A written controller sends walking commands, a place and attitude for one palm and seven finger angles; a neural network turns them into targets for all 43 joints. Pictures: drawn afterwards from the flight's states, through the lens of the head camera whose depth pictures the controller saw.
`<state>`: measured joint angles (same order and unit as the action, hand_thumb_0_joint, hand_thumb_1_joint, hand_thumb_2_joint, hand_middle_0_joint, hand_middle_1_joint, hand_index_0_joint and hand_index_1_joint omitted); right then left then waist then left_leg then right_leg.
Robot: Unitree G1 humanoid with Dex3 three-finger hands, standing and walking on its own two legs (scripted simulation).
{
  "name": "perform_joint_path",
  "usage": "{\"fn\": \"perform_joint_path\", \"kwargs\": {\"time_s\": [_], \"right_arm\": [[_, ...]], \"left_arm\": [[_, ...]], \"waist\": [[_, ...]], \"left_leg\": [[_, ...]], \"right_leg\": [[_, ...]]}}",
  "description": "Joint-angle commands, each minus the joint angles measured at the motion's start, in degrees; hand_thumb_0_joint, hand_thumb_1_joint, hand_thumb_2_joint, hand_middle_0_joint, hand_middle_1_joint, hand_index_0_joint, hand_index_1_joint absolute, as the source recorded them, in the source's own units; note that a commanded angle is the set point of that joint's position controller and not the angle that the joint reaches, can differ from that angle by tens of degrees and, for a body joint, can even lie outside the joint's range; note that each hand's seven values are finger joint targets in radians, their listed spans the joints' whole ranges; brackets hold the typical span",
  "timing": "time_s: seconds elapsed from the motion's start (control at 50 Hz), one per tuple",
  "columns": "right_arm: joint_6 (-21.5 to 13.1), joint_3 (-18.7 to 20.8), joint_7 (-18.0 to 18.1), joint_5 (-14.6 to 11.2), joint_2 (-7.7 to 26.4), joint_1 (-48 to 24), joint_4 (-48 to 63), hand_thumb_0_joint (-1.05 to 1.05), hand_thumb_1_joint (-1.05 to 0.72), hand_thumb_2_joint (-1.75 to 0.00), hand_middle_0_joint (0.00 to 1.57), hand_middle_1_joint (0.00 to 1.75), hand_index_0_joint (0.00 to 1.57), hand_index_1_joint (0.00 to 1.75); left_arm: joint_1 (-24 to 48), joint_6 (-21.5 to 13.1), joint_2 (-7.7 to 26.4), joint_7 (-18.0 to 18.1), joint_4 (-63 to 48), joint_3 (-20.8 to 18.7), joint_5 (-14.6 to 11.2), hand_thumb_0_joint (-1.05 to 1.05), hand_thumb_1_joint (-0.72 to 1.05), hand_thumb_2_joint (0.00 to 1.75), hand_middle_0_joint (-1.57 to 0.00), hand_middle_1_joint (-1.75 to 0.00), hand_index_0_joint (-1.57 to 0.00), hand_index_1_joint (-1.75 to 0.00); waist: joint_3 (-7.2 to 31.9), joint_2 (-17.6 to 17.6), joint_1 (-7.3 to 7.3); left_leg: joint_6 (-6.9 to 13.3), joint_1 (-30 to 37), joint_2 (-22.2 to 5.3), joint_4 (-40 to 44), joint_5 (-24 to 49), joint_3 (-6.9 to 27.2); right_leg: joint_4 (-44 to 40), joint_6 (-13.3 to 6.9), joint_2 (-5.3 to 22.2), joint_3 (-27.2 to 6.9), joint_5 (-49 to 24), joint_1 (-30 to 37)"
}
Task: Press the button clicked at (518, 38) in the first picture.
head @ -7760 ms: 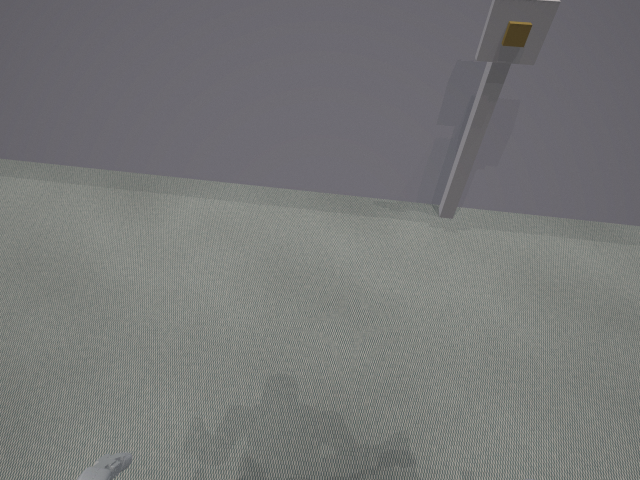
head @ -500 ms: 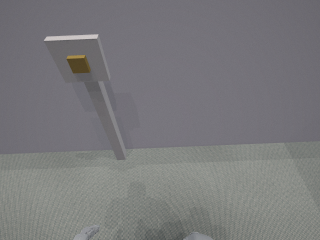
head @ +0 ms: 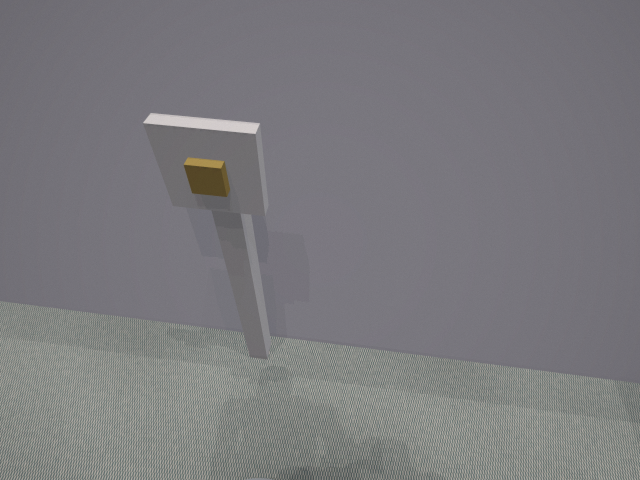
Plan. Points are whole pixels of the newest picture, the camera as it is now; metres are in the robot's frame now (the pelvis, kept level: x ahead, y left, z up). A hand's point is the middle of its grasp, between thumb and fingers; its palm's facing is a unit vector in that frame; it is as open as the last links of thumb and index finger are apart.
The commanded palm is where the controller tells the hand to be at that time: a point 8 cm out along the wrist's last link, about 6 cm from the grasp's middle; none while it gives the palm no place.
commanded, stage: come to a stop and stand still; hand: left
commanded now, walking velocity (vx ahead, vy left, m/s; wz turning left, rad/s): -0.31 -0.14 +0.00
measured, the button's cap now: (208, 176) +0.55 +0.27 +0.04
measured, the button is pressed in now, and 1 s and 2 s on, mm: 0 0 0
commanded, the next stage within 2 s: none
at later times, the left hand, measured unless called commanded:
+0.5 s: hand out of the picture +0.01 +0.17 -0.17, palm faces +0.02 -0.96 -0.27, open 7.3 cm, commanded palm none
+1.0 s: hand out of the picture -0.08 +0.17 -0.18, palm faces +0.06 -0.98 -0.18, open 7.4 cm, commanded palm none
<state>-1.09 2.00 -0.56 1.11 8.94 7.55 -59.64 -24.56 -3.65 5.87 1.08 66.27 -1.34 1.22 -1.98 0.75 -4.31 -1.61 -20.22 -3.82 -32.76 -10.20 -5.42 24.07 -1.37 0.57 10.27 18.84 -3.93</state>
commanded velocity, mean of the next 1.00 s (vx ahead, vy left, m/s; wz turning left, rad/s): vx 0.01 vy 0.03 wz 0.00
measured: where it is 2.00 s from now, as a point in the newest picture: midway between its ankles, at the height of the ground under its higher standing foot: outside the picture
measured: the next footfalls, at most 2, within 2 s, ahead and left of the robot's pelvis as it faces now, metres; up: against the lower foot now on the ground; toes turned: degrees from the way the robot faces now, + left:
left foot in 0.02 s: +0.10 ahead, +0.12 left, +0.00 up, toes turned +7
right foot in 0.48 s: -0.01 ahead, -0.15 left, +0.00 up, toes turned -6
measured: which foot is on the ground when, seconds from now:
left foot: up 0.00-0.00, down 0.02-0.50, up 0.52-0.94, down 0.96-1.00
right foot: down 0.00-0.04, up 0.06-0.46, down 0.48-1.00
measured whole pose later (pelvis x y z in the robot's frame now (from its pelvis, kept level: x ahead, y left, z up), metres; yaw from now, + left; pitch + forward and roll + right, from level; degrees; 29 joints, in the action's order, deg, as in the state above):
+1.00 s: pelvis -0.03 +0.01 -0.01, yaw +0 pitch +1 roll -1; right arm 0.1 1.7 0.8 1.3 10.6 14.4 -57.7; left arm -20.7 -0.6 7.1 2.4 63.9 -1.0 1.4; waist -1.7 1.1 -1.2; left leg 0.7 -14.4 -1.5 -34.9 -21.5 -2.4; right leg 32.7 2.1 4.7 5.2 18.5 -14.4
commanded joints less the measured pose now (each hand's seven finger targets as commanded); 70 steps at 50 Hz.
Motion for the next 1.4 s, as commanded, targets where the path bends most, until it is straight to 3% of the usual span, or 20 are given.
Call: {"fn": "perform_joint_path", "kwargs": {"time_s": [0.0, 0.02, 0.04, 0.12, 0.24, 0.36, 0.42, 0.44, 0.46, 0.48, 0.52, 0.56, 0.6, 0.78, 0.84, 0.86, 0.92, 1.0, 1.1, 1.38], "right_arm": [[-2.1, 0.5, 2.2, -0.2, 8.1, 13.7, -1.7, 0.00, -0.90, -0.90, 0.20, 0.30, 0.20, 0.30], [-1.4, 0.5, 2.6, -0.9, 8.9, 13.7, -2.2, 0.00, -0.90, -0.90, 0.20, 0.30, 0.20, 0.30], [-0.9, 0.0, 3.3, -1.0, 8.4, 10.9, -2.2, 0.00, -0.90, -0.90, 0.20, 0.30, 0.20, 0.30], [0.7, 0.8, 4.0, -0.8, 7.9, 4.9, -0.9, 0.00, -0.90, -0.90, 0.20, 0.30, 0.20, 0.30], [1.4, 2.8, 3.3, -0.1, 8.6, 1.2, 2.8, 0.00, -0.90, -0.90, 0.20, 0.30, 0.20, 0.30], [2.0, 3.2, 1.9, 0.8, 9.2, 1.2, 2.6, 0.00, -0.90, -0.90, 0.20, 0.30, 0.20, 0.30], [2.6, 3.0, 1.4, 0.3, 8.1, 2.2, 1.8, 0.00, -0.90, -0.90, 0.20, 0.30, 0.20, 0.30], [3.0, 2.4, 1.3, -0.4, 4.9, 3.2, 2.2, 0.00, -0.90, -0.90, 0.20, 0.30, 0.20, 0.30], [3.4, 1.6, 0.9, -0.6, 1.6, 2.4, 4.0, 0.00, -0.90, -0.90, 0.20, 0.30, 0.20, 0.30], [3.9, 2.4, 0.6, -0.1, 4.6, 0.4, 4.9, 0.00, -0.90, -0.90, 0.20, 0.30, 0.20, 0.30], [4.4, 2.5, 0.2, 0.3, 4.9, 4.0, 3.2, 0.00, -0.90, -0.90, 0.20, 0.30, 0.20, 0.30], [3.9, 2.7, -0.2, 0.6, 5.1, 10.1, 0.6, 0.00, -0.90, -0.90, 0.20, 0.30, 0.20, 0.30], [3.1, 2.5, -0.3, 0.5, 4.7, 11.9, 0.1, 0.00, -0.90, -0.90, 0.20, 0.30, 0.20, 0.30], [2.0, 1.4, 0.8, -0.3, 3.2, 6.9, 2.7, 0.00, -0.90, -0.90, 0.20, 0.30, 0.20, 0.30], [1.3, 0.7, 1.4, -0.9, 1.6, 11.6, 0.1, 0.00, -0.90, -0.90, 0.20, 0.30, 0.20, 0.30], [0.9, 0.1, 1.0, -0.1, 4.7, 8.8, 3.3, 0.00, -0.90, -0.90, 0.20, 0.30, 0.20, 0.30], [0.7, -0.5, 0.6, 0.2, 4.5, 14.2, 4.2, 0.00, -0.90, -0.90, 0.20, 0.30, 0.20, 0.30], [-0.3, -0.9, 1.9, 0.0, 8.2, 12.8, 4.5, 0.00, -0.90, -0.90, 0.20, 0.30, 0.20, 0.30], [-0.2, -1.4, 2.6, -0.1, 8.6, 10.3, 5.8, 0.00, -0.90, -0.90, 0.20, 0.30, 0.20, 0.30], [-0.4, -1.6, 2.4, 0.1, 9.1, 10.2, 4.4, 0.00, -0.90, -0.90, 0.20, 0.30, 0.20, 0.30]], "left_arm": [[-4.9, 0.6, 3.7, 1.9, -1.2, 0.7, -1.3, 0.00, 0.90, 0.90, -0.20, -0.30, -0.20, -0.30], [-5.4, 1.3, 3.8, 2.3, -1.0, 1.0, -1.3, 0.00, 0.90, 0.90, -0.20, -0.30, -0.20, -0.30], [-5.2, 2.2, 4.3, 2.3, -0.7, 0.6, -1.2, 0.00, 0.90, 0.90, -0.20, -0.30, -0.20, -0.30], [-0.7, 4.8, 6.3, 2.0, -1.9, -0.7, -0.3, 0.00, 0.90, 0.90, -0.20, -0.30, -0.20, -0.30], [0.7, 6.9, 5.9, 1.0, -6.2, -2.8, 0.2, 0.00, 0.90, 0.90, -0.20, -0.30, -0.20, -0.30], [3.4, 5.8, 4.9, 0.5, -7.8, -1.7, 0.0, 0.00, 0.90, 0.90, -0.20, -0.30, -0.20, -0.30], [-3.1, 4.4, 6.5, 0.5, -5.0, -1.6, 0.4, 0.00, 0.90, 0.90, -0.20, -0.30, -0.20, -0.30], [-3.2, 3.9, 9.3, 0.7, -5.3, -1.7, 0.9, 0.00, 0.90, 0.90, -0.20, -0.30, -0.20, -0.30], [-0.4, 3.8, 13.5, 1.0, -6.8, -2.0, 0.9, 0.00, 0.90, 0.90, -0.20, -0.30, -0.20, -0.30], [4.5, 4.2, 15.1, 1.2, -9.2, -2.1, 0.5, 0.00, 0.90, 0.90, -0.20, -0.30, -0.20, -0.30], [9.6, 3.3, 14.4, 1.5, -10.1, -2.6, 0.3, 0.00, 0.90, 0.90, -0.20, -0.30, -0.20, -0.30], [10.9, 2.7, 12.4, 1.2, -10.1, -2.1, 0.0, 0.00, 0.90, 0.90, -0.20, -0.30, -0.20, -0.30], [7.1, 2.2, 11.8, 0.9, -9.4, -2.2, -0.1, 0.00, 0.90, 0.90, -0.20, -0.30, -0.20, -0.30], [-1.4, 2.0, 10.7, 1.8, -5.3, -2.9, 0.7, 0.00, 0.90, 0.90, -0.20, -0.30, -0.20, -0.30], [2.2, 2.4, 10.6, 1.8, -4.8, -2.8, 0.3, 0.00, 0.90, 0.90, -0.20, -0.30, -0.20, -0.30], [-1.2, 1.3, 11.7, 3.6, -3.8, -1.2, 0.4, 0.00, 0.90, 0.90, -0.20, -0.30, -0.20, -0.30], [5.0, 1.4, 11.1, 2.5, -7.5, -1.5, 0.4, 0.00, 0.90, 0.90, -0.20, -0.30, -0.20, -0.30], [1.8, 2.5, 6.2, 2.1, -5.9, 0.3, 0.1, 0.00, 0.90, 0.90, -0.20, -0.30, -0.20, -0.30], [2.4, 3.1, 7.0, 1.4, -6.2, 0.8, -0.2, 0.00, 0.90, 0.90, -0.20, -0.30, -0.20, -0.30], [5.6, 3.7, 10.2, 1.2, -8.9, 0.5, -0.4, 0.00, 0.90, 0.90, -0.20, -0.30, -0.20, -0.30]], "waist": [[12.8, 6.3, 5.48], [11.9, 9.1, 5.46], [8.7, 8.1, 4.49], [-0.8, 5.6, 4.24], [3.6, 6.8, 3.32], [2.3, 12.5, 4.22], [0.8, 5.6, 1.25], [-1.5, -4.2, 1.41], [-6.3, -17.1, 1.84], [-10.3, -13.5, 1.78], [-10.3, -15.0, 4.08], [-8.3, -10.7, 5.96], [-4.3, -8.9, 4.68], [1.3, -11.7, 0.13], [3.2, -11.3, 2.98], [0.4, -8.9, 3.40], [2.4, 3.7, 6.48], [1.8, 13.6, 4.40], [-2.1, 2.0, 3.75], [0.6, 0.0, 3.72]], "left_leg": [[7.6, 31.1, -14.7, 2.6, 56.7, 11.1], [11.8, 30.2, -20.0, 5.0, 70.5, 12.2], [13.3, 25.1, -20.3, 7.9, 68.3, 11.1], [12.3, 11.8, -17.2, 12.2, 48.9, 9.6], [11.4, 5.3, -15.2, 16.3, 15.1, 8.1], [8.9, 2.0, -12.8, 20.7, -16.0, 11.1], [4.0, -5.0, -6.4, 15.6, -23.1, 6.6], [1.1, -7.6, -2.0, 6.9, -22.3, 2.8], [-0.9, -10.2, 1.8, -3.0, -18.6, 0.4], [-0.2, -7.1, 0.4, -9.9, -16.6, 3.7], [0.3, -5.7, 0.5, -16.8, -10.8, 5.6], [0.0, -5.8, 0.9, -20.8, -5.5, 4.5], [-0.7, -8.3, 1.7, -21.0, -3.9, 3.3], [-1.4, -7.3, 0.6, -7.4, -14.3, 3.4], [-0.9, 7.0, 2.6, 6.6, -5.5, 1.1], [-0.5, 6.8, 3.0, -3.0, -7.7, 2.0], [1.6, 8.1, 0.4, 4.7, -6.3, 3.5], [5.2, 7.9, -6.3, 7.7, 26.8, 10.4], [5.0, 7.0, -4.3, 9.3, 17.6, 8.8], [4.2, 10.9, -2.5, 10.4, 17.4, 6.6]], "right_leg": [[14.8, 2.7, 5.1, -4.1, -12.5, -13.4], [20.2, 3.4, 3.9, -5.9, 12.3, -14.3], [22.7, 4.0, 4.4, -8.3, 17.9, -13.9], [28.6, 3.9, 5.0, -9.5, 12.2, -15.3], [38.5, 4.1, 3.2, -10.0, 6.1, -18.1], [18.8, 2.9, 2.8, -6.1, 7.8, -11.3], [0.1, 2.7, 1.4, -4.1, -0.3, 0.6], [-9.5, 1.2, 8.1, -12.5, 9.8, -2.1], [-20.4, -3.0, 18.9, -29.2, 27.1, -11.2], [-24.6, -5.2, 22.9, -32.5, 32.1, -22.5], [-24.1, -4.4, 19.9, -30.7, 26.7, -24.8], [-19.1, -2.9, 15.6, -20.8, 13.7, -19.6], [-15.4, -2.2, 14.1, -17.0, 4.4, -10.3], [-7.7, -7.9, 19.2, -20.5, -19.5, 2.6], [-2.8, -4.8, 15.0, -15.2, -23.8, -3.7], [0.4, -2.0, 12.5, -16.8, -37.0, -6.8], [2.4, -2.1, 9.2, -11.4, -3.3, -12.4], [9.9, 0.1, 2.9, -4.9, -1.9, -9.3], [6.5, 0.2, 3.5, -7.3, -5.5, -9.0], [5.9, 0.4, 5.5, -9.3, -15.0, -5.8]]}}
